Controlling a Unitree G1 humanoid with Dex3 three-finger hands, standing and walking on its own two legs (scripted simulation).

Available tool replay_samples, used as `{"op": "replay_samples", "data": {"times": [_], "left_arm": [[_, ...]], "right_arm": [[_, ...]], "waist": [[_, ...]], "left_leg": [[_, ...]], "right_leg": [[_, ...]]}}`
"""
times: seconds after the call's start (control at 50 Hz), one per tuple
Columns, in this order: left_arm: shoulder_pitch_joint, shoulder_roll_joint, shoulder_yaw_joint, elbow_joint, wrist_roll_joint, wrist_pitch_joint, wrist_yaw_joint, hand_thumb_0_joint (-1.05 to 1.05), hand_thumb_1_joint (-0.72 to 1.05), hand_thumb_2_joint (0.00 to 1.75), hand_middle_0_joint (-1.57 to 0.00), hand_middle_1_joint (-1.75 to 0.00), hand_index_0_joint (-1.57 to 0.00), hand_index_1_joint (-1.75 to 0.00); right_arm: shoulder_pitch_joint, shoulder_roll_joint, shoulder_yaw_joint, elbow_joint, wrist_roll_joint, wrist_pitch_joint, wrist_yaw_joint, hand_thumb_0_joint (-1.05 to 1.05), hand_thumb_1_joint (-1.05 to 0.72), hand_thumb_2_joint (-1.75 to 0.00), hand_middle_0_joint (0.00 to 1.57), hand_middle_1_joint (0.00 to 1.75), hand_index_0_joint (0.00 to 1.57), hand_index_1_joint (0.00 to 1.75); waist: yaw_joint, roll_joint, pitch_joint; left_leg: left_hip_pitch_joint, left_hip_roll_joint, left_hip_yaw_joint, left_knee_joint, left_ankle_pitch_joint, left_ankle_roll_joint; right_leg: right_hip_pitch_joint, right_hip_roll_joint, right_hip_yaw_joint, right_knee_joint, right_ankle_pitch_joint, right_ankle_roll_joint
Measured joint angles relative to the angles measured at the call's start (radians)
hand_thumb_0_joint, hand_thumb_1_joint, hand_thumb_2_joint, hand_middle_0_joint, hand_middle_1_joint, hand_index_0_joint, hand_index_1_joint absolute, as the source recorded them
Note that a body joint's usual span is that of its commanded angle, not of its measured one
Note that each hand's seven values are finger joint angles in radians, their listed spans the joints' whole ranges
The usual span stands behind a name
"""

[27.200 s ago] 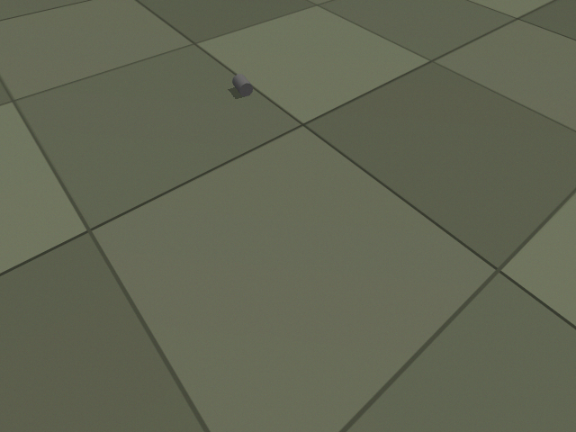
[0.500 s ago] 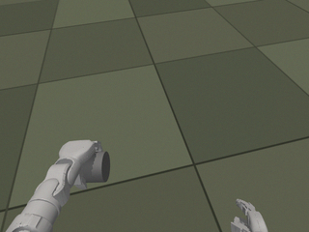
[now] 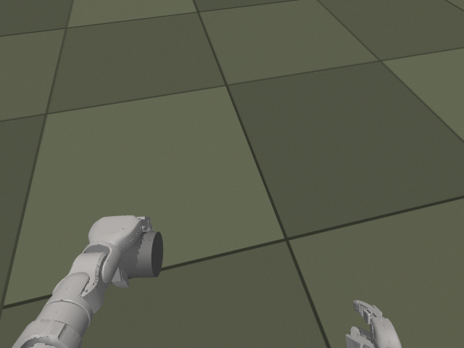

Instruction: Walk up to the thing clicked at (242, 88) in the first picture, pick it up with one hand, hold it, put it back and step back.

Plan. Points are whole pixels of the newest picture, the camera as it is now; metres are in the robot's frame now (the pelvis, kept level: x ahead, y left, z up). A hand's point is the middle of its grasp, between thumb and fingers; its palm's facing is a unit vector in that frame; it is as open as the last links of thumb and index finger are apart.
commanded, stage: crouch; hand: left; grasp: from above
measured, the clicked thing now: (128, 254) +0.30 +0.22 -0.08
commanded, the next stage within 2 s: lower in 1.80 s
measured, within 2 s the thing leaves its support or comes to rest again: neither
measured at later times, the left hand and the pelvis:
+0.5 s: hand (152, 262) +0.36 +0.23 -0.29, palm faces -0.40 +0.03 -0.92, open 11.4 cm; pelvis -0.06 +0.01 -0.18, yaw -1 degrees
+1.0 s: hand (166, 274) +0.39 +0.24 -0.49, palm faces -0.44 -0.01 -0.90, open 11.4 cm; pelvis -0.07 +0.01 -0.32, yaw -4 degrees
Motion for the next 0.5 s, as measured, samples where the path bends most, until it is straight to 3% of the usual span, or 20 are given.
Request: {"op": "replay_samples", "data": {"times": [0.1, 0.24, 0.36, 0.5], "left_arm": [[-0.078, -0.011, 0.000, 0.145, 0.053, -0.016, 0.106, 0.00, -0.17, 0.55, -0.59, -0.59, -0.61, -0.59], [-0.235, -0.015, 0.023, 0.356, 0.116, -0.021, 0.240, 0.00, -0.17, 0.55, -0.60, -0.59, -0.62, -0.59], [-0.359, 0.005, 0.066, 0.470, 0.134, -0.016, 0.300, 0.00, -0.18, 0.56, -0.60, -0.60, -0.62, -0.60], [-0.458, 0.041, 0.119, 0.521, 0.129, -0.002, 0.314, 0.00, -0.19, 0.57, -0.60, -0.60, -0.62, -0.59]], "right_arm": [[0.002, -0.006, -0.012, 0.012, -0.023, -0.003, 0.018, 0.01, -0.89, -0.90, 0.20, 0.30, 0.20, 0.30], [0.039, -0.026, -0.040, 0.020, -0.056, -0.027, 0.044, 0.00, -0.89, -0.90, 0.20, 0.30, 0.20, 0.30], [0.070, -0.033, -0.050, 0.034, -0.078, -0.051, 0.044, 0.00, -0.89, -0.90, 0.20, 0.30, 0.20, 0.30], [0.089, -0.015, -0.044, 0.058, -0.099, -0.068, 0.038, 0.00, -0.89, -0.90, 0.20, 0.30, 0.20, 0.30]], "waist": [[-0.013, -0.017, -0.024], [-0.045, -0.024, -0.099], [-0.088, -0.010, -0.149], [-0.128, 0.013, -0.182]], "left_leg": [[-0.162, 0.003, -0.014, 0.146, -0.051, -0.001], [-0.515, 0.014, -0.032, 0.467, -0.164, -0.003], [-0.826, 0.018, -0.045, 0.734, -0.244, 0.002], [-1.133, 0.019, -0.053, 0.991, -0.307, 0.010]], "right_leg": [[-0.152, 0.004, -0.011, 0.135, -0.050, -0.001], [-0.492, 0.014, -0.021, 0.440, -0.158, 0.005], [-0.796, 0.021, -0.025, 0.700, -0.238, 0.008], [-1.098, 0.025, -0.025, 0.955, -0.303, 0.012]]}}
